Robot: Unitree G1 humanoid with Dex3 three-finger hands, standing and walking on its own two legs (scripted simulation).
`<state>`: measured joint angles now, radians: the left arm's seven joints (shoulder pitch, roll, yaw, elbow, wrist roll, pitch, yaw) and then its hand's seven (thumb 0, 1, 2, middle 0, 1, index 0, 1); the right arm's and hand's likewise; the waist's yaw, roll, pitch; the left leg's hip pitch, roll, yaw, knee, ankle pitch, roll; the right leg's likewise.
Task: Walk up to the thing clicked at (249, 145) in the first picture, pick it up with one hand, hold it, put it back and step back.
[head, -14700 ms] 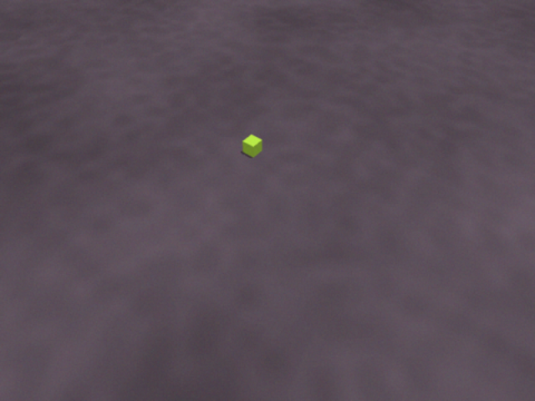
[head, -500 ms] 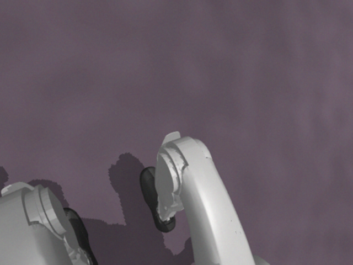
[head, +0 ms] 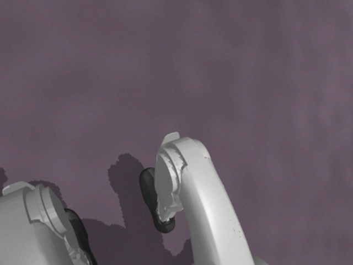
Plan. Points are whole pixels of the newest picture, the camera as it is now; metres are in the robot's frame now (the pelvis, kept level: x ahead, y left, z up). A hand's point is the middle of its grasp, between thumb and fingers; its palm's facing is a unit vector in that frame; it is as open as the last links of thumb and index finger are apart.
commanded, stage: rise first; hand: left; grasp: from above
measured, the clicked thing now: out of the picture +0.51 +0.32 -0.30
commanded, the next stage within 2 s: approach in 1.44 s
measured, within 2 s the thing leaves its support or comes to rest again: neither
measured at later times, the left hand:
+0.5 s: hand out of the picture +0.48 +0.34 -0.19, palm faces -0.05 -0.45 -0.89, open 12.3 cm
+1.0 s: hand out of the picture +0.47 +0.35 -0.19, palm faces -0.06 -0.45 -0.89, open 12.3 cm
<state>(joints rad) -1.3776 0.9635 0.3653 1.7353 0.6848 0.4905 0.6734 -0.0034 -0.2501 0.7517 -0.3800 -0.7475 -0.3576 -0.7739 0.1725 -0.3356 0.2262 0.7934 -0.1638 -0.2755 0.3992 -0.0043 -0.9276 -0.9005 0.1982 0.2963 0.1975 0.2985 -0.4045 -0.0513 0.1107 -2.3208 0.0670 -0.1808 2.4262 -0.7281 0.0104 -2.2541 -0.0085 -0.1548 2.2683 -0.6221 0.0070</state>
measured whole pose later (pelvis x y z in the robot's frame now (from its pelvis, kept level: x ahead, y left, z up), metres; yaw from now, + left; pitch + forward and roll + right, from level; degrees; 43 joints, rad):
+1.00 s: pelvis +0.00 +0.00 +0.00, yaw +0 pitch +34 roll -11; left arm -1.39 0.97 0.34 1.74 0.69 0.49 0.66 0.00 -0.23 0.73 -0.39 -0.73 -0.37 -0.76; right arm 0.18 -0.34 0.23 0.80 -0.17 -0.29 0.40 0.00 -0.93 -0.90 0.20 0.30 0.20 0.30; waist -0.41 -0.06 0.11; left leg -2.32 0.06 -0.18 2.43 -0.73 0.01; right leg -2.25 -0.01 -0.15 2.27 -0.63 0.01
